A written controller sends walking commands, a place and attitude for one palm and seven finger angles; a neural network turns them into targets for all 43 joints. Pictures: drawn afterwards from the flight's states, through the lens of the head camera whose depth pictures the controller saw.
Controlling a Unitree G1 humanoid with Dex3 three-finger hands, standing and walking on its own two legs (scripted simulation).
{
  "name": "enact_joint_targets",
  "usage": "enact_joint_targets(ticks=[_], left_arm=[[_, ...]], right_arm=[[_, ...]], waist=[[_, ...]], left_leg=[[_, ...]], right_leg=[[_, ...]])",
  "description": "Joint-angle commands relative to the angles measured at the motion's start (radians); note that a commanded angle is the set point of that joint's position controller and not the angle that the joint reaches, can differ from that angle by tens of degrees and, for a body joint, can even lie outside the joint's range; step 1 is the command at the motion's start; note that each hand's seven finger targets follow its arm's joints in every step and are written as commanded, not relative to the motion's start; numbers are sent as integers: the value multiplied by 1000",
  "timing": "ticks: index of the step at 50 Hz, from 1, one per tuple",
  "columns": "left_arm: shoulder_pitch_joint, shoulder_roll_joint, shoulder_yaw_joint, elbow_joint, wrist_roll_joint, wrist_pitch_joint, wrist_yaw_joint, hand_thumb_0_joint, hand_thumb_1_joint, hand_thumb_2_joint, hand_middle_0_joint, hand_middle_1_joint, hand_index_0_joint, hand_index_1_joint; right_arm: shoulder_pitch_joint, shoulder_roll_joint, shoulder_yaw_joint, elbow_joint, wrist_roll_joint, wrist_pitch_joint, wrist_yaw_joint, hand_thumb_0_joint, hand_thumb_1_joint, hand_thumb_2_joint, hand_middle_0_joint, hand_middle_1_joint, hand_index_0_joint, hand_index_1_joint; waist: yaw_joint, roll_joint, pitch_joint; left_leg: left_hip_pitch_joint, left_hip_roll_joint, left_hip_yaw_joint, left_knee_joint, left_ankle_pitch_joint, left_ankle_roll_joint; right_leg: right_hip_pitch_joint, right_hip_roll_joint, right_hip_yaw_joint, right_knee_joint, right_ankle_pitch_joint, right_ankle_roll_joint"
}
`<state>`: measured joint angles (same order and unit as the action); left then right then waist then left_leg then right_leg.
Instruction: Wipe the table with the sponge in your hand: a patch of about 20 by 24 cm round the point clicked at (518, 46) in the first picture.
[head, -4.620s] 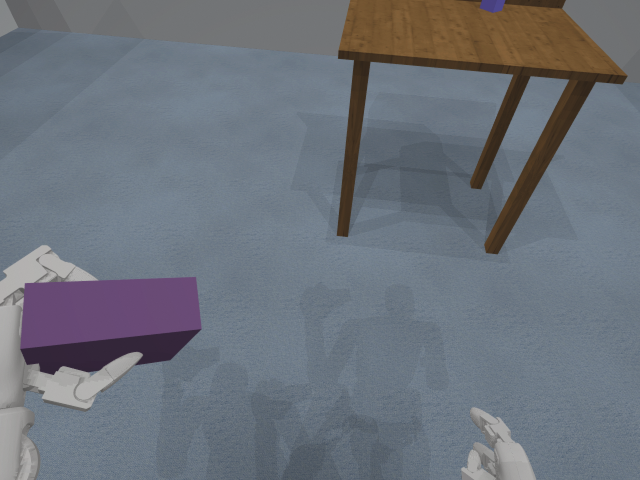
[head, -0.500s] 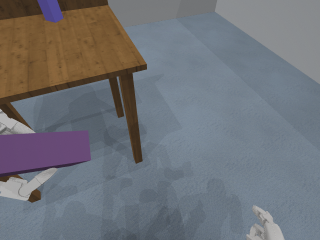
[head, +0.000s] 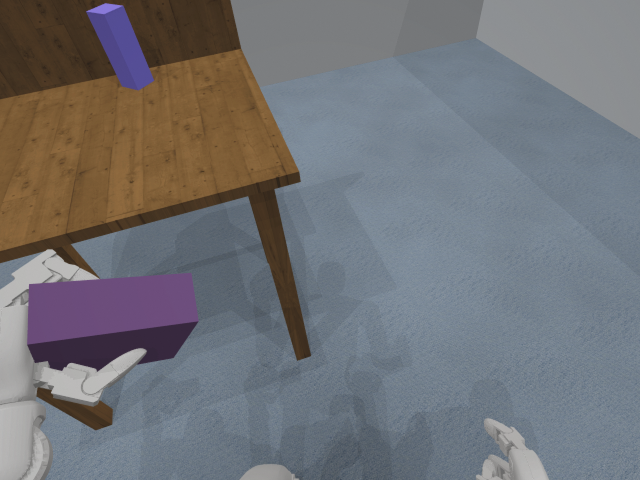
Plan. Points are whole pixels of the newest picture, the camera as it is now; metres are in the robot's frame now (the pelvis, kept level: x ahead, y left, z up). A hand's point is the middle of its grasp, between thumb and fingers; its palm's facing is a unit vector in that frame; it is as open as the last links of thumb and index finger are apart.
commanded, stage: take the last steps up to it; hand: left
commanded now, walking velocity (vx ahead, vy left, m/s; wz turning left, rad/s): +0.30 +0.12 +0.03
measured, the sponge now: (139, 325) +0.23 +0.20 +0.14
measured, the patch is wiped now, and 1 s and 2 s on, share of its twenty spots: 0.00 0.00 0.00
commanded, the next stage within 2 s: come to a stop and stand still in 0.80 s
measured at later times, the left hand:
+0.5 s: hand (94, 233) +0.34 +0.29 +0.17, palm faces +0.40 -0.84 -0.38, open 9.4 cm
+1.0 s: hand (162, 197) +0.40 +0.22 +0.17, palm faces +0.31 -0.84 -0.44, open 9.4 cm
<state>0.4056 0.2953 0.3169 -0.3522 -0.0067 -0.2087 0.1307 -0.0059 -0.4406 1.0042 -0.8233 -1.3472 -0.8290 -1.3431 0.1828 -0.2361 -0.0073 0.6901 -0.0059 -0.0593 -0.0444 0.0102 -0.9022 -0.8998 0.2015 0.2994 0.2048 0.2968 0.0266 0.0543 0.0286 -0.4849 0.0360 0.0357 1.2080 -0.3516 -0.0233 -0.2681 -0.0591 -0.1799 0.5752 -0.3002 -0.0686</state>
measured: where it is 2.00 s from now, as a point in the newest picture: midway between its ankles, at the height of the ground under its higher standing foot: outside the picture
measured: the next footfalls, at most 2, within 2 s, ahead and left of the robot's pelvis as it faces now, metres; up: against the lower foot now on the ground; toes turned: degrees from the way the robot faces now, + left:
left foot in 0.36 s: +0.18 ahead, +0.15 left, +0.00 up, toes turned +10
right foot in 0.78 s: +0.22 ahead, -0.07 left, +0.00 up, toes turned -10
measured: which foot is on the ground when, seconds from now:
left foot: up 0.00-0.34, down 0.36-0.80, up 0.82-1.00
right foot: down 0.00-0.36, up 0.38-0.76, down 0.78-1.00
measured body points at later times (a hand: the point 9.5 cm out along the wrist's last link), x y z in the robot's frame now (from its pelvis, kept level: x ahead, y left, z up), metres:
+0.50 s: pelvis +0.10 +0.05 -0.01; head +0.12 +0.06 +0.44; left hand +0.31 +0.33 +0.19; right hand +0.27 -0.17 -0.09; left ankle +0.14 +0.14 -0.73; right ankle +0.05 -0.07 -0.66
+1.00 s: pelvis +0.17 +0.01 +0.01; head +0.21 +0.00 +0.45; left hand +0.37 +0.27 +0.19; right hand +0.33 -0.25 -0.09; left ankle +0.16 +0.16 -0.67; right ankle +0.18 -0.06 -0.73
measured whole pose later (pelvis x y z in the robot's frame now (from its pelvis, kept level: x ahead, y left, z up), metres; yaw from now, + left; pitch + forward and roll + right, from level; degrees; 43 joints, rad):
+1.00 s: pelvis +0.17 +0.01 +0.01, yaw +0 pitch +0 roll +2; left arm 0.48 0.34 0.31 -0.52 -0.01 -0.21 0.14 -0.01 -0.44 1.00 -0.82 -1.34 -0.83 -1.34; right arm 0.16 -0.25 -0.02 0.62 -0.01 -0.04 -0.05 0.01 -0.90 -0.90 0.20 0.30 0.20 0.30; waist -0.02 -0.02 0.09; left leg -0.46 0.06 0.05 1.01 -0.37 -0.04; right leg -0.25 -0.05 -0.16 0.51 -0.26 -0.07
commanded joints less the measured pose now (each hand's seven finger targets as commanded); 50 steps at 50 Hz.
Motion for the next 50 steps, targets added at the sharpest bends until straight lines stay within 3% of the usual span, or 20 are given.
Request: enact_joint_targets(ticks=[1, 8, 13, 16, 17, 18, 19, 20, 22, 24, 27, 32, 37, 38, 39, 40, 41, 43, 46, 50], left_arm=[[-85, 274, 158, -351, -6, -106, 28, 0, 100, 1300, -1200, -1600, -1200, -1600], [137, 276, 243, -368, -28, -103, 57, 0, 100, 1300, -1200, -1600, -1200, -1600], [85, 236, 197, -316, -24, -79, 62, 0, 100, 1300, -1200, -1600, -1200, -1600], [-6, 221, 147, -318, -18, -75, 61, 0, 100, 1300, -1200, -1600, -1200, -1600], [-49, 224, 135, -347, -18, -85, 59, 0, 100, 1300, -1200, -1600, -1200, -1600], [-77, 225, 130, -389, -20, -95, 59, 0, 100, 1300, -1200, -1600, -1200, -1600], [-111, 247, 121, -405, -10, -105, 58, 0, 100, 1300, -1200, -1600, -1200, -1600], [-97, 279, 141, -335, 3, -98, 58, 0, 100, 1300, -1200, -1600, -1200, -1600], [-135, 295, 152, -426, -1, -97, 53, 0, 100, 1300, -1200, -1600, -1200, -1600], [-93, 310, 183, -523, 0, -103, 50, 0, 100, 1300, -1200, -1600, -1200, -1600], [38, 256, 178, -527, -16, -102, 42, 0, 100, 1300, -1200, -1600, -1200, -1600], [68, 200, 163, -347, -25, -78, 32, 0, 100, 1300, -1200, -1600, -1200, -1600], [-15, 192, 124, -223, -19, -39, 28, 0, 100, 1300, -1200, -1600, -1200, -1600], [-44, 198, 115, -222, -12, -37, 29, 0, 100, 1300, -1200, -1600, -1200, -1600], [-73, 211, 106, -243, 0, -37, 29, 0, 100, 1300, -1200, -1600, -1200, -1600], [-91, 253, 121, -265, 2, -36, 34, 0, 100, 1300, -1200, -1600, -1200, -1600], [-122, 273, 137, -293, -4, -43, 41, 0, 100, 1300, -1200, -1600, -1200, -1600], [-117, 267, 134, -334, -12, -60, 35, 0, 100, 1300, -1200, -1600, -1200, -1600], [-20, 297, 187, -435, -5, -88, 48, 0, 100, 1300, -1200, -1600, -1200, -1600], [123, 296, 237, -448, -24, -93, 66, 0, 100, 1300, -1200, -1600, -1200, -1600]], right_arm=[[-100, -73, -39, -185, 1, -46, -5, 0, -900, -900, 200, 300, 200, 300], [-53, -51, -55, -248, 2, -37, 4, 0, -900, -900, 200, 300, 200, 300], [-31, -62, -66, -259, 9, -34, -4, 0, -900, -900, 200, 300, 200, 300], [-14, -77, -71, -251, 7, -32, -21, 0, -900, -900, 200, 300, 200, 300], [-10, -87, -74, -252, 10, -34, -27, 0, -900, -900, 200, 300, 200, 300], [-26, -111, -77, -259, 10, -38, -24, 0, -900, -900, 200, 300, 200, 300], [-34, -96, -64, -272, 12, -47, -20, 0, -900, -900, 200, 300, 200, 300], [-35, -78, -46, -254, 6, -52, -17, 0, -900, -900, 200, 300, 200, 300], [-54, -76, -48, -230, 10, -61, -12, 0, -900, -900, 200, 300, 200, 300], [-61, -82, -52, -220, 14, -77, -7, 0, -900, -900, 200, 300, 200, 300], [-46, -67, -43, -214, 8, -99, 8, 0, -900, -900, 200, 300, 200, 300], [-16, -69, -40, -199, 11, -93, -3, 0, -900, -900, 200, 300, 200, 300], [-38, -79, -36, -199, 19, -65, -27, 0, -900, -900, 200, 300, 200, 300], [-45, -77, -35, -198, 22, -58, -28, 0, -900, -900, 200, 300, 200, 300], [-42, -58, -33, -203, 22, -51, -27, 0, -900, -900, 200, 300, 200, 300], [-77, -43, -22, -226, 16, -51, -25, 0, -900, -900, 200, 300, 200, 300], [-100, -57, -19, -225, 8, -58, -21, 0, -900, -900, 200, 300, 200, 300], [-77, -73, -35, -206, 11, -58, -8, 0, -900, -900, 200, 300, 200, 300], [-103, -56, -20, -208, 4, -41, -13, 0, -900, -900, 200, 300, 200, 300], [-88, -35, -22, -248, 0, -29, -17, 0, -900, -900, 200, 300, 200, 300]], waist=[[-29, -116, -80], [4, -162, -170], [-1, -259, -142], [-38, -170, -150], [-54, -54, -181], [-43, 166, -215], [-27, 240, -196], [-38, 158, -138], [-33, 130, -88], [-12, 159, -100], [-14, 213, -130], [-35, 140, -130], [-26, 54, -121], [-22, -4, -131], [-27, -149, -164], [-18, -333, -137], [-5, -294, -102], [-24, -221, -93], [-25, -89, -107], [-9, -123, -177]], left_leg=[[-198, 62, -29, -8, 85, -10], [-99, 34, 112, -464, 108, -2], [28, 23, 138, -603, 90, 17], [312, -10, 173, -769, 207, 37], [454, 43, 96, -793, 248, 71], [577, 242, -179, -810, 429, 167], [575, 377, -397, -859, 514, 252], [466, 393, -417, -904, 391, 279], [372, 358, -335, -922, 296, 274], [344, 292, -180, -915, 283, 232], [303, 243, -77, -931, 342, 192], [358, 251, -19, -905, 421, 160], [308, 234, 3, -774, 259, 123], [256, 204, 25, -675, 207, 107], [170, 121, 96, -478, 112, 78], [-65, -1, 99, -262, -163, 30], [-131, 6, 10, -109, -230, 11], [-134, 35, -51, 4, -87, -10], [-84, 45, -29, -80, -31, -15], [37, 22, 53, -399, 17, -20]], right_leg=[[196, -283, 243, -279, 419, -57], [365, -257, 197, -205, 668, -65], [303, -267, 201, -180, 556, -63], [145, -195, 131, 3, 466, -3], [36, -152, 105, 163, 397, 31], [-151, -47, 51, 370, -8, 75], [-271, 9, 106, 566, -344, 77], [-299, 1, 159, 664, -329, 70], [-331, -55, 177, 673, -252, 83], [-314, -60, 144, 618, -154, 93], [-232, -38, 85, 475, -77, 101], [-158, 14, 14, 214, -60, 112], [29, 38, -3, -88, 0, 103], [117, 6, 40, -169, 81, 88], [190, -131, 232, -220, 151, 29], [282, -331, 567, -269, 321, -71], [248, -425, 619, -294, 378, -125], [216, -364, 498, -288, 313, -99], [188, -300, 280, -229, 581, -76], [242, -248, 182, -169, 729, -60]])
